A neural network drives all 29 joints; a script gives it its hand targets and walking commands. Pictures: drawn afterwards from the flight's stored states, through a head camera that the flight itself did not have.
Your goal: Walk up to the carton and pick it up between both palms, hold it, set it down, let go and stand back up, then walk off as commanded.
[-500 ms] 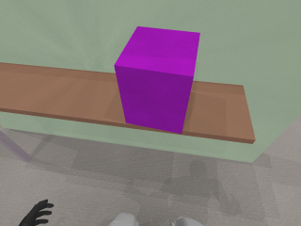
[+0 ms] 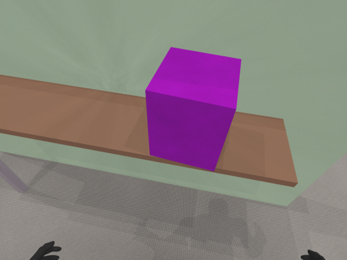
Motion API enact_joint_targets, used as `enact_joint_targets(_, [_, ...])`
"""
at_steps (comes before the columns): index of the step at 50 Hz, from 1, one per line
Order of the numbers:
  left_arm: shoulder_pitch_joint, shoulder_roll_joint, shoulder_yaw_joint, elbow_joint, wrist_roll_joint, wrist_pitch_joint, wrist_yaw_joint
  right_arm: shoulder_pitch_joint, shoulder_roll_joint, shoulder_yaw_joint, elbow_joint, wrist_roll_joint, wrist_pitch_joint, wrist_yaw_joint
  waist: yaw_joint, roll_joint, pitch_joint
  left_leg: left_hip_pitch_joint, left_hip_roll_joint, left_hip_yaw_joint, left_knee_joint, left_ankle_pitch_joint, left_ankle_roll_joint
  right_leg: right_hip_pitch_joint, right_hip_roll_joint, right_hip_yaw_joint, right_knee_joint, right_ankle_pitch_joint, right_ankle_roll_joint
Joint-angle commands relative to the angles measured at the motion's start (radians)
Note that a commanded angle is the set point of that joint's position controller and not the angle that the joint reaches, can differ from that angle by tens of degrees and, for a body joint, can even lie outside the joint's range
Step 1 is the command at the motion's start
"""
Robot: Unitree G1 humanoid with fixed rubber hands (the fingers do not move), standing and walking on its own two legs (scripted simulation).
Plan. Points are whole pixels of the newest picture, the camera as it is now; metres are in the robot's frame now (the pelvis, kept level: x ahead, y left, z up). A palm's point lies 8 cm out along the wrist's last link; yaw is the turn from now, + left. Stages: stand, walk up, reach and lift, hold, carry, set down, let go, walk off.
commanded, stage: walk up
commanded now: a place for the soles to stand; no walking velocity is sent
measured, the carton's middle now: (192, 110) +0.51 -0.02 +0.05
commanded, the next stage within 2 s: none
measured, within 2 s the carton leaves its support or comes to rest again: neither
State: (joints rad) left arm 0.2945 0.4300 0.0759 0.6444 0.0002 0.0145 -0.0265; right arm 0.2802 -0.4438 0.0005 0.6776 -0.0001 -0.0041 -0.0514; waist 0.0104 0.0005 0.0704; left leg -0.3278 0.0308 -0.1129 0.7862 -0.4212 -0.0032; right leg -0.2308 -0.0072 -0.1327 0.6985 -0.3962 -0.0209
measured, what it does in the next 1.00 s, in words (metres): steps on the spot: left foot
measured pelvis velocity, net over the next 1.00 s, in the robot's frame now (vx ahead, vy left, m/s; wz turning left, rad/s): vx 0.04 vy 0.05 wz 0.03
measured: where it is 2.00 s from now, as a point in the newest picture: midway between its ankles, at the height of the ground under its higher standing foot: outside the picture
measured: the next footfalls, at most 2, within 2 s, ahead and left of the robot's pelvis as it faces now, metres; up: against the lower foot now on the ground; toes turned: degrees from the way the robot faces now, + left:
left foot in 0.90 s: +0.13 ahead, +0.19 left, +0.00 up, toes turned +1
right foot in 1.24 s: +0.15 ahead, -0.08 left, +0.00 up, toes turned -5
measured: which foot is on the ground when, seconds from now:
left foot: down 0.00-0.66, up 0.68-0.88, down 0.90-1.00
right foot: down 0.00-0.94, up 0.96-1.00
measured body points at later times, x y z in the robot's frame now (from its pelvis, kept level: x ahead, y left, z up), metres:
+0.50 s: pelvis +0.00 -0.01 +0.00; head -0.01 +0.00 +0.45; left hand +0.11 +0.32 -0.08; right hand +0.14 -0.33 -0.07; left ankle +0.03 +0.14 -0.71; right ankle -0.01 -0.11 -0.71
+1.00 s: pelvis +0.04 +0.05 +0.00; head +0.03 +0.07 +0.45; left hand +0.11 +0.38 -0.10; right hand +0.17 -0.26 -0.07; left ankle +0.09 +0.19 -0.71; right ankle -0.01 -0.09 -0.68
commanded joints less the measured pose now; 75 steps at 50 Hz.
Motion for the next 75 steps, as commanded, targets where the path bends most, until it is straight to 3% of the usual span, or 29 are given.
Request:
enact_joint_targets(1, [-0.047,0.186,0.011,-0.038,-0.009,-0.047,0.0,-0.071,-0.234,-0.098,-0.055,-0.012,-0.04,0.007,-0.015,0.015,-0.099,0.147,0.092,-0.107,-0.287,0.378,0.043,0.01,-0.184,0.152,-0.167,0.386,-0.036])
enact_joint_targets(3, [0.0,0.186,0.011,-0.011,-0.015,-0.044,0.006,-0.096,-0.243,-0.09,-0.05,-0.005,-0.043,0.008,0.016,0.032,-0.16,0.098,0.112,-0.166,-0.204,0.488,0.075,0.085,-0.142,0.139,-0.139,0.408,-0.002])
enact_joint_targets(6, [-0.028,0.206,0.009,-0.003,-0.018,-0.039,0.018,-0.088,-0.205,-0.076,-0.034,0.008,-0.027,0.005,-0.003,0.013,-0.126,0.089,0.063,-0.027,-0.159,0.54,0.042,0.118,-0.181,0.127,-0.126,0.624,-0.043])
enact_joint_targets(9, [-0.024,0.213,0.02,-0.012,-0.015,-0.032,0.026,-0.101,-0.202,-0.075,-0.033,0.005,-0.017,0.004,0.006,0.023,-0.152,0.063,0.061,-0.028,-0.138,0.519,0.033,0.147,-0.201,0.139,-0.115,0.64,-0.031])
enact_joint_targets(17, [-0.061,0.203,0.023,-0.003,-0.009,-0.026,0.017,-0.141,-0.188,-0.076,-0.022,0.009,-0.005,0.01,0.004,0.016,-0.105,0.068,0.055,-0.026,-0.187,0.341,0.037,0.061,-0.204,0.154,-0.227,0.23,-0.051])
enact_joint_targets(30, [-0.097,0.19,0.023,0.022,-0.012,-0.035,0.006,-0.158,-0.189,-0.076,0.018,0.008,-0.02,0.023,0.005,-0.007,-0.036,0.047,0.056,-0.059,-0.259,0.31,0.054,0.032,-0.177,0.141,-0.262,0.132,-0.049])
enact_joint_targets(31, [-0.098,0.197,0.029,0.018,-0.01,-0.037,0.004,-0.158,-0.18,-0.075,0.016,0.009,-0.02,0.024,0.01,-0.033,-0.051,0.058,0.038,-0.038,-0.238,0.293,0.045,0.036,-0.191,0.165,-0.283,0.11,-0.054])
enact_joint_targets(32, [0.076,0.258,0.062,0.026,0.007,-0.054,0.008,-0.158,-0.195,-0.106,-0.018,-0.028,-0.007,0.051,0.061,-0.029,-0.039,-0.131,-0.026,0.031,-0.106,-0.043,0.069,0.166,-0.273,0.319,-0.367,-0.236,-0.113])
enact_joint_targets(33, [0.184,0.311,0.086,0.052,0.019,-0.056,0.017,-0.205,-0.173,-0.105,-0.059,-0.041,0.004,0.062,0.104,-0.116,0.055,-0.385,-0.009,0.082,0.045,-0.149,0.06,0.222,-0.409,0.54,-0.51,-0.544,-0.173])
enact_joint_targets(34, [0.206,0.332,0.103,0.044,0.035,-0.063,0.031,-0.237,-0.183,-0.116,-0.093,-0.048,0.009,0.066,0.128,-0.079,0.124,-0.524,0.015,-0.001,0.16,-0.153,0.038,0.245,-0.504,0.671,-0.587,-0.623,-0.204])
enact_joint_targets(35, [0.174,0.34,0.106,0.016,0.03,-0.068,0.037,-0.209,-0.197,-0.127,-0.109,-0.044,0.018,0.076,0.115,-0.024,0.154,-0.53,0.052,-0.001,0.207,-0.083,0.017,0.207,-0.515,0.654,-0.601,-0.65,-0.232])
enact_joint_targets(38, [0.07,0.316,0.093,-0.019,0.027,-0.082,0.042,-0.166,-0.202,-0.136,-0.089,-0.043,0.013,0.098,0.044,-0.019,0.206,-0.401,0.084,0.012,0.152,0.0,-0.001,0.097,-0.445,0.493,-0.605,-0.458,-0.202])
enact_joint_targets(42, [-0.002,0.333,0.103,-0.041,0.035,-0.072,0.021,-0.091,-0.206,-0.132,-0.064,-0.03,0.008,0.119,0.012,-0.162,0.136,-0.07,0.062,0.122,-0.048,0.008,0.01,-0.019,-0.315,0.243,-0.494,-0.372,-0.144])
enact_joint_targets(45, [0.021,0.243,0.069,-0.03,0.02,-0.055,0.008,0.001,-0.197,-0.124,0.009,-0.036,-0.019,0.081,-0.023,-0.034,-0.02,0.206,-0.034,0.173,-0.272,0.187,0.024,-0.037,-0.205,0.112,-0.133,0.005,-0.093])
enact_joint_targets(46, [0.042,0.191,0.048,-0.017,0.023,-0.054,0.008,0.097,-0.219,-0.131,0.047,-0.036,-0.027,0.063,-0.067,0.044,-0.128,0.33,0.002,0.069,-0.288,0.149,0.043,-0.061,-0.175,0.071,0.086,0.155,-0.069])
enact_joint_targets(47, [0.053,0.139,0.033,-0.038,0.002,-0.058,0.003,0.06,-0.312,-0.148,0.027,-0.049,-0.032,0.048,-0.058,0.319,-0.12,0.36,0.221,-0.363,-0.456,-0.014,0.141,-0.254,-0.034,0.029,0.337,-0.003,-0.016])
enact_joint_targets(48, [0.026,0.179,0.049,-0.059,-0.004,-0.037,0.015,0.056,-0.343,-0.155,0.003,-0.049,-0.028,0.034,-0.075,0.29,-0.071,0.288,0.345,-0.611,-0.534,-0.068,0.253,-0.352,0.054,0.182,0.437,-0.277,-0.001])
enact_joint_targets(50, [0.006,0.186,0.052,-0.048,0.003,-0.017,0.018,0.025,-0.314,-0.142,-0.014,-0.031,-0.026,0.02,-0.04,0.118,0.1,0.158,0.291,-0.473,-0.514,-0.143,0.23,-0.41,-0.011,0.23,0.473,-0.176,-0.022])
enact_joint_targets(52, [0.06,0.186,0.051,-0.015,0.011,-0.026,0.008,-0.002,-0.269,-0.122,-0.026,-0.026,-0.036,0.013,-0.028,0.189,-0.007,0.254,0.229,-0.285,-0.421,0.24,0.212,-0.359,-0.051,0.214,0.39,-0.12,-0.022])
enact_joint_targets(55, [0.053,0.163,0.038,0.001,0.01,-0.031,0.008,-0.043,-0.217,-0.1,-0.045,-0.021,-0.029,0.014,-0.035,0.207,-0.097,0.207,0.218,-0.154,-0.343,0.471,0.222,-0.236,-0.069,0.145,0.209,-0.151,0.009])
enact_joint_targets(58, [0.054,0.145,0.027,0.023,0.0,-0.015,0.006,-0.113,-0.232,-0.095,-0.071,-0.017,-0.009,0.012,-0.018,0.247,-0.07,0.091,0.202,-0.127,-0.315,0.331,0.2,-0.09,-0.049,0.104,-0.006,-0.058,0.008])
enact_joint_targets(60, [0.125,0.158,0.022,0.064,-0.005,-0.029,0.015,-0.164,-0.219,-0.084,-0.075,-0.007,0.003,0.018,0.041,0.205,-0.059,-0.026,0.152,-0.052,-0.194,0.341,0.11,0.102,-0.044,0.087,-0.25,0.233,-0.002])
enact_joint_targets(62, [0.053,0.264,0.036,0.047,0.003,-0.043,0.032,-0.108,-0.129,-0.056,-0.064,0.011,0.006,0.026,0.01,-0.068,-0.078,-0.077,0.014,0.053,-0.018,0.102,-0.014,0.094,-0.315,0.411,-0.346,0.399,-0.052])
enact_joint_targets(63, [-0.028,0.27,0.04,0.013,0.003,-0.036,0.028,-0.088,-0.172,-0.082,-0.038,0.017,0.026,0.018,-0.007,-0.073,-0.043,-0.015,0.008,0.058,0.041,-0.17,-0.008,-0.066,-0.37,0.445,-0.372,0.164,-0.137])
enact_joint_targets(64, [-0.041,0.267,0.047,0.0,0.009,-0.036,0.027,-0.087,-0.193,-0.096,-0.041,0.01,0.031,0.015,-0.003,-0.072,-0.024,0.011,0.01,0.047,0.07,-0.206,0.006,-0.115,-0.378,0.453,-0.369,0.01,-0.17])
enact_joint_targets(66, [-0.056,0.228,0.026,-0.003,-0.001,-0.044,0.021,-0.074,-0.197,-0.088,-0.028,0.001,0.016,0.02,-0.012,-0.103,0.008,0.017,0.028,0.023,-0.054,-0.065,0.02,-0.067,-0.338,0.376,-0.325,0.26,-0.151])
enact_joint_targets(69, [-0.027,0.182,0.008,0.031,-0.019,-0.05,0.011,-0.089,-0.239,-0.094,0.008,-0.004,-0.018,0.021,-0.006,0.008,-0.145,0.164,0.126,-0.063,-0.318,0.365,0.028,0.0,-0.196,0.167,-0.147,0.475,-0.032])
enact_joint_targets(71, [0.013,0.179,0.009,0.043,-0.022,-0.044,0.012,-0.165,-0.221,-0.089,0.0,0.006,-0.017,0.028,0.035,0.006,-0.155,0.104,0.124,-0.059,-0.257,0.368,0.048,0.07,-0.161,0.169,-0.192,0.338,-0.016])
enact_joint_targets(75, [-0.037,0.205,0.005,0.052,-0.023,-0.046,0.017,-0.141,-0.194,-0.07,0.024,0.013,-0.01,0.027,0.004,0.005,-0.145,0.143,0.095,-0.015,-0.25,0.403,0.026,0.051,-0.188,0.17,-0.194,0.485,-0.037])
